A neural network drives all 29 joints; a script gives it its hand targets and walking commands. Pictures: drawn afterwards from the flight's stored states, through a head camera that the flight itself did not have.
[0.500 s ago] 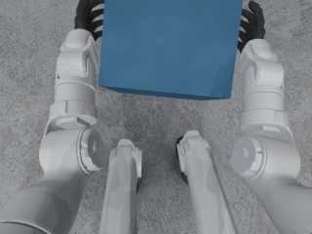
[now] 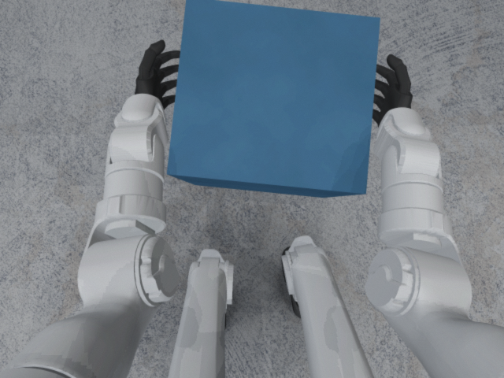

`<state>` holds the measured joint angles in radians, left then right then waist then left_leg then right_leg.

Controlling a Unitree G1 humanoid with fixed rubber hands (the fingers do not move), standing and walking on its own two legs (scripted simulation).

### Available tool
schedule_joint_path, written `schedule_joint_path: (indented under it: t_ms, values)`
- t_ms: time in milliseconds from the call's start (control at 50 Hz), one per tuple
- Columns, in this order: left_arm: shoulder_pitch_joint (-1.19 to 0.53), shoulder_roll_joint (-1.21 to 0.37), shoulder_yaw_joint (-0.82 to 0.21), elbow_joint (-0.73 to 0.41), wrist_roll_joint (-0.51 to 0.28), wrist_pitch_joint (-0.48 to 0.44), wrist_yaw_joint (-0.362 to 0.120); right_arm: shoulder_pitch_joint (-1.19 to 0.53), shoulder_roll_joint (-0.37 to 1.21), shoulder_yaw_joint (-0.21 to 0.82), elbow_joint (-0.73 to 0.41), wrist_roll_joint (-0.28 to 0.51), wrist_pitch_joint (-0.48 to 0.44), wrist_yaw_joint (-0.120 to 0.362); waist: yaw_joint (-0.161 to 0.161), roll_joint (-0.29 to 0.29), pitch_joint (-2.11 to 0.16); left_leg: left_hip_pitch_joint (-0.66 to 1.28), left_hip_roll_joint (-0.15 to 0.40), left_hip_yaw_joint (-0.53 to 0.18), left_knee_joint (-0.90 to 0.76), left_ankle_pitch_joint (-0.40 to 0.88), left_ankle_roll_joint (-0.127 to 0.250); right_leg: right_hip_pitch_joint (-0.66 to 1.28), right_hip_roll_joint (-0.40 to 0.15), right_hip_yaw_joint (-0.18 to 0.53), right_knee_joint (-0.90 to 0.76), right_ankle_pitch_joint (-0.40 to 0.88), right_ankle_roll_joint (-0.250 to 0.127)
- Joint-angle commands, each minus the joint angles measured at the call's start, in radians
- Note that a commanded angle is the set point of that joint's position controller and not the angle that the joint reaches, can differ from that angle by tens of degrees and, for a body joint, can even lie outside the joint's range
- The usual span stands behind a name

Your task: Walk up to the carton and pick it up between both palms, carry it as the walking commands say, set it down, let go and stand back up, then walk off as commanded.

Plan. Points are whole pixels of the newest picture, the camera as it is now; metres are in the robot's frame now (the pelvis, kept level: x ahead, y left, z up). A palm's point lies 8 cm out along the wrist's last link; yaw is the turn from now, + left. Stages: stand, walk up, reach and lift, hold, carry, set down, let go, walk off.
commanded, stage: reach and lift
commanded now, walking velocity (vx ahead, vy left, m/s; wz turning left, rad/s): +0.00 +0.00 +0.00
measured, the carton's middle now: (269, 118) +0.49 -0.05 -0.14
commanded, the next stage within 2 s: none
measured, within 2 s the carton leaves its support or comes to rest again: neither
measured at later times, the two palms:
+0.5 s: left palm (131, 92) +0.49 +0.13 +0.01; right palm (420, 109) +0.44 -0.22 +0.00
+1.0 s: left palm (100, 82) +0.47 +0.13 +0.08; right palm (465, 102) +0.42 -0.21 +0.08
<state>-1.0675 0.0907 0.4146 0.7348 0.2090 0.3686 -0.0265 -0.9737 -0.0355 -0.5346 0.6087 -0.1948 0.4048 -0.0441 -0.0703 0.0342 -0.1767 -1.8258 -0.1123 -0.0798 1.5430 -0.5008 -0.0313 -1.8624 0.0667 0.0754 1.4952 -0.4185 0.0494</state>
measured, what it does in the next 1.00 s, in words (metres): rises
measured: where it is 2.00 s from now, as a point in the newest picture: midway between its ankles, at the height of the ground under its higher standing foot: (258, 303)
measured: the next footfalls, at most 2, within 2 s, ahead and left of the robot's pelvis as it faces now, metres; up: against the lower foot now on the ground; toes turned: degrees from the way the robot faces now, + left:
none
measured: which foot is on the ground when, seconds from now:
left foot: down 0.00-1.00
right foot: down 0.00-1.00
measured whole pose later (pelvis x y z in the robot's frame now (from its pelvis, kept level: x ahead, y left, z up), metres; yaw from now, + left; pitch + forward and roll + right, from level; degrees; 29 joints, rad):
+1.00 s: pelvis +0.03 +0.00 +0.13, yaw +0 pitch +34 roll +0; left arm -0.74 -0.02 0.42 0.62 0.28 0.36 -0.07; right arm -0.65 0.08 -0.50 0.48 -0.25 0.40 -0.02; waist -0.08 0.03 -0.19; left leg -1.25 -0.09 -0.12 1.02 -0.36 -0.02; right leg -1.28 0.06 0.09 0.98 -0.30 0.04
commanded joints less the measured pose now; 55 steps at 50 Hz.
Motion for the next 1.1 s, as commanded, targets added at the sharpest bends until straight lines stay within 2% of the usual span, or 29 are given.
schedule_joint_path:
  t_ms: [0,480,1080]
  values:
    - [-0.519,-0.971,-0.44,0.03,-0.145,-0.009,-0.244,-0.636,0.925,0.538,0.012,0.177,-0.012,0.315,-0.03,0.031,-0.971,0.467,-0.051,0.118,-0.202,0.256,0.023,0.68,0.071,-0.16,-0.127,0.27,-0.017]
    - [-0.337,-1.036,-0.471,0.004,-0.115,-0.018,-0.28,-0.448,1.001,0.593,-0.029,0.153,-0.015,0.339,-0.018,0.013,-0.886,0.652,-0.046,0.101,-0.41,0.308,0.028,0.885,0.069,-0.131,-0.345,0.318,-0.013]
    - [-0.104,-1.089,-0.513,-0.063,-0.07,-0.015,-0.322,-0.201,1.044,0.64,-0.087,0.097,-0.012,0.394,-0.028,0.017,-0.689,0.972,-0.019,0.053,-0.728,0.392,0.039,1.201,0.044,-0.092,-0.653,0.42,-0.03]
